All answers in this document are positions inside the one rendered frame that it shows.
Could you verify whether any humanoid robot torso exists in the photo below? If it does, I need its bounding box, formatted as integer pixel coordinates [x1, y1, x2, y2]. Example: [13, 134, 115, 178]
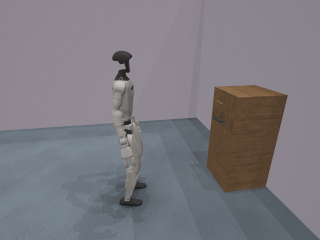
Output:
[112, 77, 134, 135]

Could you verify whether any robot left forearm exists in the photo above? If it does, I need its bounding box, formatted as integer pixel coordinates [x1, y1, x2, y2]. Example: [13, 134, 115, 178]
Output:
[130, 113, 135, 121]

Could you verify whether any right robot upper arm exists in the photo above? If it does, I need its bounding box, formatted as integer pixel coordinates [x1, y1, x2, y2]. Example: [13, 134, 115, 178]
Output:
[111, 81, 127, 118]

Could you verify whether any left robot hand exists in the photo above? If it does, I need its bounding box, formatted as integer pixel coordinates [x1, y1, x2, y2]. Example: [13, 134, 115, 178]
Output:
[132, 119, 141, 134]

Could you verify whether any cabinet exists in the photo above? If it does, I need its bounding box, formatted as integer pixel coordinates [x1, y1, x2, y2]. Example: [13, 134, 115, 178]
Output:
[207, 85, 288, 193]

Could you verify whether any drawer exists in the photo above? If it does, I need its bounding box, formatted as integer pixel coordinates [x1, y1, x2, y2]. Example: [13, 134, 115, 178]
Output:
[212, 105, 234, 135]

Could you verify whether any robot right forearm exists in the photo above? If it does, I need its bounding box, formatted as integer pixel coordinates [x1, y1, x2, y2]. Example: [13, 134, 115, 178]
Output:
[113, 111, 129, 148]

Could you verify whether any right robot hand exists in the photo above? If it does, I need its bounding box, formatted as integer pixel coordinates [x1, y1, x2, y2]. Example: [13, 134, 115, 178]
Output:
[120, 146, 137, 169]

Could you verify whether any humanoid robot head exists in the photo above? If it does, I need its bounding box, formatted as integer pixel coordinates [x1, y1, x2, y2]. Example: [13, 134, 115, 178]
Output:
[112, 50, 132, 81]

